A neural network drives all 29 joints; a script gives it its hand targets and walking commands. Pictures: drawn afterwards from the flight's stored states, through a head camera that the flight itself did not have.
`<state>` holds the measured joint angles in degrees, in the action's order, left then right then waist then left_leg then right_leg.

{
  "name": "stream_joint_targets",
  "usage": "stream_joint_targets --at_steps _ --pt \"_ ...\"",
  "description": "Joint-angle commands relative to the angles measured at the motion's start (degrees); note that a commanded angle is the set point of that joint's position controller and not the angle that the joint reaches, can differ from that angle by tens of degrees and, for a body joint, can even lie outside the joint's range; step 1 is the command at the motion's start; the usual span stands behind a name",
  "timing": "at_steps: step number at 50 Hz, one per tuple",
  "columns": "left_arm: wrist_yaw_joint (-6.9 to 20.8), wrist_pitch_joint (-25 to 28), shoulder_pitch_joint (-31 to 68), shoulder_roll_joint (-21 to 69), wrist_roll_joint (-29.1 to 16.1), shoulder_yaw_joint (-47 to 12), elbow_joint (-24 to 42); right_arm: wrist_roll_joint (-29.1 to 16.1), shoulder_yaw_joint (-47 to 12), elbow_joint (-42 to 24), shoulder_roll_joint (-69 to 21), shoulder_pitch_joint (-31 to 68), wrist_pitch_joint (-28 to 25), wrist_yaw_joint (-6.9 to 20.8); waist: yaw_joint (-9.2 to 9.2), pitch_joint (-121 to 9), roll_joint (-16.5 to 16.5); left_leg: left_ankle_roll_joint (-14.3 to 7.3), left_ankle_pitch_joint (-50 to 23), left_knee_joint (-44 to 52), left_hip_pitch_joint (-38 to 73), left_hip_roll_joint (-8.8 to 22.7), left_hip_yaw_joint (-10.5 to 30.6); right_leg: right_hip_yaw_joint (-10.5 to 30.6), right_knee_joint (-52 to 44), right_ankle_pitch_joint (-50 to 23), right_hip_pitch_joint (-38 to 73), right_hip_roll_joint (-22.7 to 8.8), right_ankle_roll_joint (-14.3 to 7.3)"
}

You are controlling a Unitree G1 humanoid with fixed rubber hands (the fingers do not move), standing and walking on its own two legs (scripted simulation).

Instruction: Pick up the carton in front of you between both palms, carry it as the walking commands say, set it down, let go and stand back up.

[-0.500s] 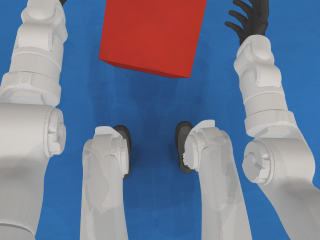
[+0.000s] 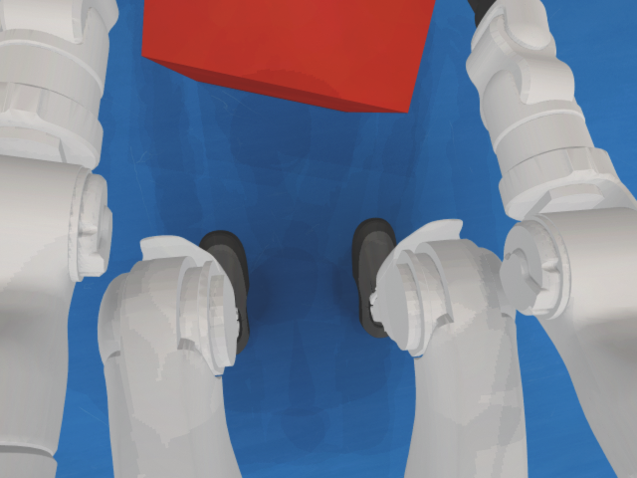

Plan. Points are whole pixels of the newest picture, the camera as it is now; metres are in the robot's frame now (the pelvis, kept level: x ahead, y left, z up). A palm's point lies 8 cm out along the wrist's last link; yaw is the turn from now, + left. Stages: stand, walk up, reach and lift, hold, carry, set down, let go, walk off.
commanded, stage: reach and lift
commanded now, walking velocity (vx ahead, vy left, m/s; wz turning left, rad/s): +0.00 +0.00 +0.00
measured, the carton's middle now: out of the picture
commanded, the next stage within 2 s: none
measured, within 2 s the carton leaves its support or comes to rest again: leaves its support in 0.66 s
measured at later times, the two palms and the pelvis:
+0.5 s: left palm out of the picture +0.56 +0.17 -0.17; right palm out of the picture +0.53 -0.13 -0.16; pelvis -0.01 +0.00 +0.00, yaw +0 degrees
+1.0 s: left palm out of the picture +0.51 +0.20 -0.03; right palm out of the picture +0.50 -0.10 -0.02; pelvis +0.00 -0.02 +0.05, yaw +5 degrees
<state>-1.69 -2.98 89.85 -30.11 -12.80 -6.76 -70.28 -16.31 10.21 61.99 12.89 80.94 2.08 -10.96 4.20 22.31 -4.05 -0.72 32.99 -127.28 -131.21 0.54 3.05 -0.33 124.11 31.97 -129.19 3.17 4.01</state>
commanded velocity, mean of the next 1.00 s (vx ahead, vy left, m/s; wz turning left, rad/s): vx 0.00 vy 0.00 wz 0.00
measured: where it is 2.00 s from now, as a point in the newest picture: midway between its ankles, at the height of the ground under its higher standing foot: (306, 304)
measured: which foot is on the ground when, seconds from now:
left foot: down 0.00-1.00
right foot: down 0.00-1.00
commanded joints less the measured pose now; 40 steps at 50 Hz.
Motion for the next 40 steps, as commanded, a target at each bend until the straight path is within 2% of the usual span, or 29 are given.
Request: stream_joint_targets --at_steps 1,4,7,11,15,17,19,22,23,26,31,36,38,39,40 --pt "-0.20 1.13 16.24 -4.36 0.27 1.02 5.93 0.19 0.87 -4.92 1.93 6.02 -1.50 -0.39 0.17 -75.63 13.53 0.77 -25.98 9.75 45.79 -0.09 -0.14 -5.08 -7.64 -23.10 28.41 0.52 0.24" --pt "0.22 0.83 14.75 -2.76 0.64 1.17 4.06 2.10 2.46 -3.87 2.53 5.60 -1.48 -0.20 1.31 -69.95 13.06 0.86 -22.07 10.64 41.43 -0.10 0.52 -5.11 -8.24 -19.67 25.27 0.33 0.32" --pt "0.47 0.74 14.83 -2.01 1.02 1.50 2.65 3.42 3.39 -3.76 2.50 6.60 -1.56 -0.03 1.49 -66.81 12.12 0.79 -18.70 11.61 37.87 -0.17 0.69 -4.96 -8.66 -17.58 24.91 0.21 0.40" --pt "0.60 0.77 16.24 -0.96 1.41 1.34 1.36 3.76 3.03 -4.42 0.96 9.07 -1.49 0.15 0.64 -65.15 10.88 0.47 -15.33 12.62 34.91 -0.36 0.46 -4.68 -9.10 -16.05 26.70 0.36 0.44" --pt "0.88 0.87 19.19 4.36 0.95 -0.78 1.32 2.95 0.92 -4.82 -4.82 12.26 -1.37 0.57 -0.71 -65.21 10.00 0.02 -13.97 13.23 34.85 -0.74 0.12 -4.36 -9.48 -15.72 29.18 1.13 0.39" --pt "0.71 0.92 20.02 5.64 2.36 0.03 1.19 4.30 1.77 -3.84 -6.81 12.55 -1.20 0.65 -0.96 -64.80 9.79 0.07 -13.51 13.30 34.91 -0.98 -0.08 -4.42 -9.49 -15.62 30.16 1.66 0.43" --pt "2.60 0.42 22.87 16.42 3.11 -1.59 1.13 6.80 1.79 -4.35 -15.30 15.31 -0.91 2.05 0.44 -64.02 10.46 0.13 -12.95 13.27 34.92 -1.89 -0.06 -4.96 -9.53 -15.21 30.36 2.63 0.09" --pt "8.21 -1.57 27.08 39.86 5.52 -3.27 1.42 9.94 0.64 -6.18 -37.48 24.97 1.41 8.29 -0.55 -62.69 11.84 -0.24 -14.18 12.57 33.85 -3.39 0.03 -5.01 -7.97 -15.11 27.29 4.35 -0.39" --pt "10.04 -2.48 25.65 45.38 6.76 -2.12 1.76 10.98 0.82 -7.00 -41.99 27.44 2.57 10.39 -0.75 -62.26 11.97 -0.38 -14.06 12.30 33.08 -3.87 -0.40 -5.20 -7.49 -14.62 26.60 4.73 -0.36" --pt "13.30 -4.44 21.52 55.11 9.74 1.46 4.89 12.28 0.80 -9.82 -49.90 29.19 4.91 14.32 -1.74 -61.55 11.61 -0.70 -15.65 11.74 31.43 -4.95 -2.34 -5.73 -6.79 -14.75 24.25 5.50 -0.61" --pt "14.77 -5.72 21.40 63.55 8.60 0.69 13.09 9.91 -2.85 -14.31 -58.81 28.43 6.45 16.31 -2.47 -71.99 9.27 -0.90 -21.99 10.83 34.60 -5.46 -3.57 -6.52 -5.70 -20.43 27.25 5.94 -1.01" --pt "13.71 -6.95 26.02 70.60 3.52 -7.15 30.03 4.88 -10.24 -21.29 -66.42 27.80 8.70 16.36 -2.19 -95.32 13.01 0.28 -35.02 10.53 52.72 -6.42 -4.11 -7.75 -5.97 -27.69 28.49 6.21 -0.86" --pt "12.64 -8.22 27.65 72.63 2.81 -9.14 36.98 4.33 -13.05 -25.17 -67.57 28.51 10.38 16.41 -2.07 -104.34 14.86 0.82 -39.60 11.10 61.91 -6.86 -3.86 -8.09 -7.15 -27.86 26.75 6.56 -0.76" --pt "10.93 -8.30 27.87 72.80 4.01 -9.63 39.17 5.16 -13.78 -25.77 -66.95 27.71 10.93 15.81 -1.83 -106.57 14.78 1.33 -40.63 11.32 65.44 -6.80 -4.17 -8.32 -8.08 -26.90 25.05 7.07 -0.26" --pt "10.60 -9.39 27.03 74.12 3.82 -9.90 41.12 4.67 -15.73 -29.15 -67.75 29.32 11.39 15.96 -3.14 -108.89 15.56 1.40 -40.61 12.49 67.41 -7.33 -4.12 -8.03 -8.87 -26.33 25.94 7.08 -0.55"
